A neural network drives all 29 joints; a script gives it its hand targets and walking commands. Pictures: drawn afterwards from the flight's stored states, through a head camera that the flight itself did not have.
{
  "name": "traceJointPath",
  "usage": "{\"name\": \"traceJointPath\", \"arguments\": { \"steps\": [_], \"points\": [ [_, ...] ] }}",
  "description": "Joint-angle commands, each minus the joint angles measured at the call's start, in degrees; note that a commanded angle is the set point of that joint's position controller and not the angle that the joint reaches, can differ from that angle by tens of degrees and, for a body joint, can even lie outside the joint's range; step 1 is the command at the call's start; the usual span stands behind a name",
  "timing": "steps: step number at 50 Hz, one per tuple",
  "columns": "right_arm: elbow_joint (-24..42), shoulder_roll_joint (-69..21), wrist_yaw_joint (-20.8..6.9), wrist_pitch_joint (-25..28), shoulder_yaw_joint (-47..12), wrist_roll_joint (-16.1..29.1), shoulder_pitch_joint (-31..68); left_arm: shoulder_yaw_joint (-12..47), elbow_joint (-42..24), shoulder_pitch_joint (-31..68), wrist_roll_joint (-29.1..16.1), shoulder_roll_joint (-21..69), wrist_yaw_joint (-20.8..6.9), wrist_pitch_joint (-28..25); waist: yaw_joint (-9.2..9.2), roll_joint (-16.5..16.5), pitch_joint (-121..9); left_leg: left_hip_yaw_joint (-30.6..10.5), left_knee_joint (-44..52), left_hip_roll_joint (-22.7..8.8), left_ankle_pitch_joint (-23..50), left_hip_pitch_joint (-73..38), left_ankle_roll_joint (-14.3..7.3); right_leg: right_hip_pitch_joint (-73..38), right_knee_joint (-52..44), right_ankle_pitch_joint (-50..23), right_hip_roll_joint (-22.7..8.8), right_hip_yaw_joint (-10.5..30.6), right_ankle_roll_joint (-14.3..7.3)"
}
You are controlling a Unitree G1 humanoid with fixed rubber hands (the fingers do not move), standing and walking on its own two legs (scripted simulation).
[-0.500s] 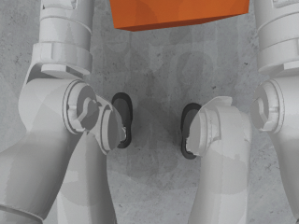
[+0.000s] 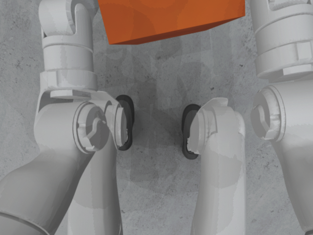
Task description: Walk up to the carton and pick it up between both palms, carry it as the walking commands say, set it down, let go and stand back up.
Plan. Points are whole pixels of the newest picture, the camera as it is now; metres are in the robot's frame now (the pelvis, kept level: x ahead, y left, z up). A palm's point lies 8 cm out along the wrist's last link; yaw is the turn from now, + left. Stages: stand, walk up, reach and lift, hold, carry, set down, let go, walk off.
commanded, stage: reach and lift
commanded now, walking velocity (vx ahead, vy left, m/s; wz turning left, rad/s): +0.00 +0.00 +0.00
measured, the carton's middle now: out of the picture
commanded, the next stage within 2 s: none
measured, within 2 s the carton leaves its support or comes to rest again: neither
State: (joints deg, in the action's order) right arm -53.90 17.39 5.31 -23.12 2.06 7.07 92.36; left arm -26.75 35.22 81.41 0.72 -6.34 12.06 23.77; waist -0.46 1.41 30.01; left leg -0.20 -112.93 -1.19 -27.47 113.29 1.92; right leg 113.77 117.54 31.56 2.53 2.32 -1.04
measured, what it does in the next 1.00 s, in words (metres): rises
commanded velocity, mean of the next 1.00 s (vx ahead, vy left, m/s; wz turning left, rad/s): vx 0.00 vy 0.00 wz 0.00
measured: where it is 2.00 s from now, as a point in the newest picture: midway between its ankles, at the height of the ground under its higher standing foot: (157, 136)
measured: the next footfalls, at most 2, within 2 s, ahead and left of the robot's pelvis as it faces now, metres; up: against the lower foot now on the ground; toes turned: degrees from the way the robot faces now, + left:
none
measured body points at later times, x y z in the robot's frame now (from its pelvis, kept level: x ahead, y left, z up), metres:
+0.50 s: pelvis -0.01 +0.00 +0.05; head +0.34 -0.02 +0.32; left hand +0.54 +0.16 -0.05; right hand +0.57 -0.12 -0.06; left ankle +0.15 +0.14 -0.39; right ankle +0.13 -0.11 -0.39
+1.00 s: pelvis -0.02 +0.00 +0.09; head +0.31 -0.02 +0.39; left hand +0.51 +0.16 +0.00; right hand +0.55 -0.12 +0.01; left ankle +0.15 +0.14 -0.39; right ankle +0.13 -0.11 -0.39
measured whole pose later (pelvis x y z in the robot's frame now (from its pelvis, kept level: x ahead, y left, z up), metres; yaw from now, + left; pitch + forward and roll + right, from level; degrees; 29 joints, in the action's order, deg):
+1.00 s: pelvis -0.02 +0.00 +0.09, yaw -1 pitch +20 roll +3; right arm -41.1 8.8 5.9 -29.8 9.9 -0.1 81.3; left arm -30.4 23.4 69.6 4.9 -1.5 8.7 29.4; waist -0.5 1.2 30.1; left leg -0.6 -95.5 -0.8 -23.8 91.4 2.5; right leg 91.8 99.7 27.5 2.6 2.4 -0.8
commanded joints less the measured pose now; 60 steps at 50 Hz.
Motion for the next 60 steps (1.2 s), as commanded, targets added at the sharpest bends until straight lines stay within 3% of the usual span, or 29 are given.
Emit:
{"name": "traceJointPath", "arguments": {
  "steps": [1, 2, 4, 5, 7, 8, 10, 14, 16, 19, 22, 23, 26, 27, 31, 32, 33, 36, 39, 40, 41, 42, 43, 46, 50, 55, 57, 58, 60],
  "points": [
    [29.19, -70.02, -15.14, 0.9, -16.63, 7.51, 39.84, 33.21, -9.82, 47.1, -8.34, 58.74, -18.53, 1.58, -10.86, 1.14, -148.58, 6.95, 8.14, 11.05, 23.81, -49.44, -0.78, -55.83, -14.75, -25.28, 6.4, -1.79, 1.82],
    [34.45, -69.1, -14.67, 1.05, -19.12, 8.62, 43.1, 35.92, -15.03, 51.41, -9.91, 60.84, -17.95, 1.9, -7.77, 1.54, -156.87, 6.14, 7.94, 11.1, 25.04, -53.88, -0.59, -59.98, -14.11, -27.39, 6.6, -2.34, 1.9],
    [28.66, -69.02, -14.73, 0.62, -15.74, 7.73, 40.83, 32.64, -5.53, 44.46, -6.77, 60.12, -18.26, 2.8, -10.11, -0.06, -144.01, 6.27, 10.29, 10.8, 22.5, -50.56, -0.9, -53.15, -15.82, -23.27, 6.21, -2.44, 2.52],
    [30.68, -69.93, -14.81, 0.32, -15.71, 6.85, 39.67, 34.75, -13.22, 49.97, -8.54, 60.22, -18.07, 2.44, -8.48, 0.78, -145.86, 6.6, 9.68, 10.62, 21.55, -50.59, -0.77, -53.47, -16.1, -22.52, 6.63, -1.75, 1.65],
    [14.07, -70.68, -15.85, -0.19, -8.6, 1.27, 32.91, 28.25, -1.74, 45.73, -3.89, 61.37, -18.7, 2.18, -8.05, 1.19, -124.14, 6.48, 11.55, 9.51, 8.38, -39.46, -0.58, -40.85, -18.28, -8.32, 5.84, -1.94, 0.75],
    [19.52, -71.28, -16.56, 0.49, -9.54, 2.37, 37.54, 27.21, -3.39, 46.45, -3.59, 64.3, -19.33, 2.14, -8.29, 2.75, -133.23, 5.49, 12.52, 10.45, 12.19, -44.99, -0.9, -43.99, -18.0, -11.2, 6.67, -4.1, 0.95],
    [7.57, -73.14, -17.95, -0.35, -5.7, -1.0, 27.3, 26.81, 0.76, 42.53, 0.3, 65.24, -19.45, 2.05, -9.14, -2.41, -121.38, 5.84, 13.86, 10.05, 10.49, -42.33, -0.23, -36.71, -17.79, -9.84, 6.83, -4.1, 0.42],
    [27.57, -72.62, -17.57, 0.05, -15.83, 4.51, 34.28, 35.02, -12.82, 44.0, -5.49, 66.5, -19.74, 2.72, -8.41, 0.41, -148.83, 4.96, 12.9, 11.44, 24.34, -56.53, -0.62, -52.87, -16.9, -23.29, 7.78, -4.39, 1.85],
    [19.11, -74.92, -16.57, -1.75, -14.38, 2.54, 28.88, 36.33, -13.28, 47.7, -6.42, 64.02, -20.03, 2.8, -6.02, -0.3, -147.85, 6.03, 13.96, 10.8, 20.69, -52.91, 0.22, -54.72, -19.66, -21.33, 7.36, -3.17, 1.07],
    [32.09, -74.5, -16.21, -1.41, -18.62, 5.86, 33.77, 39.43, -17.21, 45.88, -8.66, 62.56, -19.41, 3.82, -8.48, -0.5, -157.73, 5.56, 14.3, 11.1, 26.89, -61.79, 0.05, -59.7, -19.92, -26.87, 7.68, -3.37, 1.54],
    [34.44, -69.02, -15.01, -2.07, -19.11, 6.04, 36.14, 39.7, -17.18, 47.45, -11.18, 63.43, -18.77, 5.08, -5.11, -0.79, -159.65, 4.65, 15.59, 11.51, 24.58, -60.69, 0.52, -65.23, -21.76, -25.37, 7.23, -1.9, 1.12],
    [37.41, -71.86, -14.29, -3.29, -22.52, 8.24, 36.99, 41.8, -21.78, 49.51, -12.57, 60.73, -18.42, 5.4, -7.02, 0.24, -164.75, 6.35, 15.27, 11.74, 23.87, -61.59, -0.19, -71.43, -22.69, -25.82, 7.26, -0.5, 1.4],
    [20.46, -71.38, -14.84, -2.53, -12.6, 1.51, 31.47, 33.48, -2.84, 40.68, -4.82, 61.57, -19.74, 5.45, -7.48, 0.1, -128.61, 5.45, 19.83, 10.35, 8.79, -47.04, -0.84, -52.54, -25.48, -10.52, 6.0, -1.53, 1.27],
    [20.09, -71.75, -15.25, -2.41, -13.03, 1.82, 33.37, 30.36, 0.11, 36.74, -2.77, 63.05, -20.56, 5.44, -10.63, 0.51, -128.41, 6.9, 19.7, 10.84, 7.63, -44.77, -0.5, -54.98, -26.14, -8.6, 5.76, -1.26, 1.61],
    [17.01, -75.07, -17.19, -2.07, -10.6, -1.79, 26.47, 31.74, -5.32, 40.66, -2.31, 66.14, -21.3, 4.09, -7.92, -0.41, -133.74, 5.24, 21.02, 10.66, 12.75, -52.29, 0.35, -52.35, -27.12, -12.08, 7.05, -2.65, 0.97],
    [11.15, -80.45, -17.7, -2.86, -9.62, -1.18, 21.1, 30.28, -7.0, 39.24, -0.15, 63.4, -20.93, 3.15, -11.31, -1.15, -129.94, 6.14, 21.72, 10.51, 15.35, -50.62, -0.29, -50.72, -27.68, -15.43, 7.3, -2.03, 1.54],
    [12.24, -79.67, -17.88, -2.71, -10.93, -1.28, 21.22, 32.86, -9.3, 40.6, -2.37, 63.53, -21.14, 2.68, -9.09, 0.98, -131.6, 5.25, 21.98, 10.82, 15.84, -52.01, -0.64, -52.77, -27.64, -16.32, 7.37, -2.29, 1.61],
    [16.47, -81.84, -17.94, -2.74, -13.93, 1.03, 24.27, 30.12, -7.92, 38.85, -0.79, 64.52, -21.43, 2.86, -12.91, 2.49, -138.97, 6.08, 22.15, 11.03, 17.42, -54.33, -1.58, -56.64, -28.65, -16.51, 7.52, -1.6, 2.12],
    [15.84, -80.13, -18.27, -2.88, -13.24, 0.07, 22.81, 33.8, -9.06, 40.88, -2.76, 65.08, -21.8, 3.18, -9.81, 1.65, -138.49, 5.9, 23.82, 11.39, 15.67, -53.2, -0.25, -57.77, -29.66, -15.6, 7.05, -2.22, 2.17],
    [24.85, -80.03, -17.06, -2.88, -17.58, 2.23, 24.49, 38.27, -15.11, 40.98, -6.27, 67.77, -21.53, 3.74, -7.23, 1.77, -151.61, 5.5, 22.38, 11.7, 23.2, -60.95, -0.61, -67.36, -29.75, -23.65, 7.61, -1.41, 1.7],
    [25.33, -81.92, -17.27, -3.28, -19.73, 3.76, 23.63, 38.72, -18.01, 41.69, -5.65, 62.66, -21.36, 3.74, -10.47, 2.59, -154.87, 5.83, 23.07, 11.92, 25.14, -61.47, -0.3, -70.14, -28.16, -26.98, 7.84, -1.14, 2.54],
    [26.9, -77.96, -17.23, -2.75, -18.5, 3.33, 25.56, 39.76, -13.52, 38.52, -6.73, 65.42, -20.84, 4.57, -7.53, 0.48, -152.31, 4.14, 23.94, 11.51, 24.03, -65.92, -0.11, -64.16, -28.67, -23.64, 8.27, -2.28, 2.06],
    [35.56, -78.8, -16.06, -3.24, -23.14, 5.76, 29.4, 41.81, -19.5, 41.21, -8.68, 64.88, -20.84, 4.88, -8.44, 0.72, -165.82, 5.16, 23.76, 12.23, 25.8, -69.53, -0.39, -76.9, -29.82, -27.08, 8.09, -0.94, 2.2],
    [33.44, -73.12, -15.89, -2.83, -20.59, 5.1, 29.07, 42.96, -19.04, 42.3, -9.56, 63.8, -20.34, 5.1, -7.12, -3.53, -153.32, 4.45, 24.95, 11.23, 21.77, -66.76, 0.08, -68.06, -30.43, -22.0, 7.3, -0.79, 1.53],
    [35.63, -73.08, -14.7, -3.86, -22.75, 6.9, 32.9, 41.67, -18.34, 43.55, -10.71, 63.95, -19.2, 6.45, -7.89, -0.74, -155.37, 4.95, 27.0, 11.23, 17.29, -67.04, -0.41, -76.64, -33.49, -17.6, 6.9, 0.68, 1.15],
    [11.6, -77.93, -16.76, -4.54, -12.12, -0.62, 22.96, 34.51, -7.11, 40.61, -4.11, 64.34, -20.27, 5.78, -9.32, -0.97, -123.37, 5.01, 32.6, 9.9, 2.01, -55.31, -0.27, -61.2, -38.11, -1.94, 5.97, 0.37, 0.8],
    [15.41, -78.17, -16.83, -3.21, -11.83, -0.95, 23.03, 34.49, -6.12, 35.9, -2.35, 66.34, -20.89, 5.68, -9.54, -1.87, -127.25, 5.23, 33.12, 10.66, 7.34, -59.25, 0.04, -62.73, -38.17, -7.19, 7.05, -1.37, 0.88],
    [6.92, -80.1, -17.34, -3.76, -8.18, -3.27, 18.79, 29.63, -1.17, 36.9, -0.41, 66.14, -20.9, 5.18, -9.72, -0.08, -117.94, 4.45, 34.04, 9.99, 2.87, -54.42, -0.91, -59.59, -39.48, -2.37, 6.04, -0.47, 0.83],
    [9.8, -83.11, -18.18, -3.32, -9.41, -2.15, 19.58, 29.06, -2.86, 34.68, 0.96, 64.54, -21.85, 4.5, -13.26, 0.75, -120.93, 5.16, 34.58, 10.35, 5.98, -55.21, -1.61, -61.07, -39.97, -5.48, 6.73, 0.03, 1.63]
  ]
}}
